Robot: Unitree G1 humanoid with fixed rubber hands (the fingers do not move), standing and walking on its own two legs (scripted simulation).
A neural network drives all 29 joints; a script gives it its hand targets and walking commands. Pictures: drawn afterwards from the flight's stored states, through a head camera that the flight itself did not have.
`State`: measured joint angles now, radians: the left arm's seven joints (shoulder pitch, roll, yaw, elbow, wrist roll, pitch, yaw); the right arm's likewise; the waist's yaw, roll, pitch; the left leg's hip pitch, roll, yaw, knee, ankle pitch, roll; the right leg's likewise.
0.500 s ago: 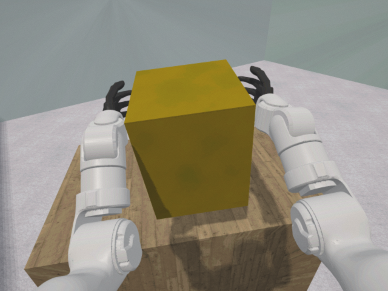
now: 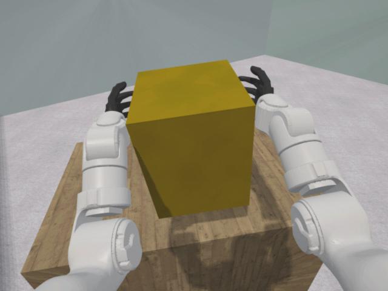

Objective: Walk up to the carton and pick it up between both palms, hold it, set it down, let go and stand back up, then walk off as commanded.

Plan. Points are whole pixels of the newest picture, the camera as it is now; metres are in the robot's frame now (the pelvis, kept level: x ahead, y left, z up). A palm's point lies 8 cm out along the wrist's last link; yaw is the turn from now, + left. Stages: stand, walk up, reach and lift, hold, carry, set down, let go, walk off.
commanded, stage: hold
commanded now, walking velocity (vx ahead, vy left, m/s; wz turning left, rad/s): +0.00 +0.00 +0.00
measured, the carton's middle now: (193, 138) +0.39 +0.00 +0.20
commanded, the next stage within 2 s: set down in 0.72 s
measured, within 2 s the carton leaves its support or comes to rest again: neither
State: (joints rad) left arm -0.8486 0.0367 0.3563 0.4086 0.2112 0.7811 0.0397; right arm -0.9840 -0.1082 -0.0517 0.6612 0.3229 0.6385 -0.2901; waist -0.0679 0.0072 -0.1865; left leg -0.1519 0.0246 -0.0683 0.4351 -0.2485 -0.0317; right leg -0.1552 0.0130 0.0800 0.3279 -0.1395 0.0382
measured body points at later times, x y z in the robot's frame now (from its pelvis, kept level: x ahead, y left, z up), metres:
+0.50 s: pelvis -0.02 +0.00 +0.00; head -0.12 +0.01 +0.44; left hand +0.36 +0.16 +0.27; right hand +0.36 -0.14 +0.29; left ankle -0.01 +0.13 -0.74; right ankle +0.03 -0.15 -0.74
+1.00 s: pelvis +0.01 +0.00 +0.00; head -0.08 +0.01 +0.44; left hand +0.39 +0.16 +0.27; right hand +0.39 -0.14 +0.29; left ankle -0.01 +0.13 -0.74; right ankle +0.03 -0.15 -0.74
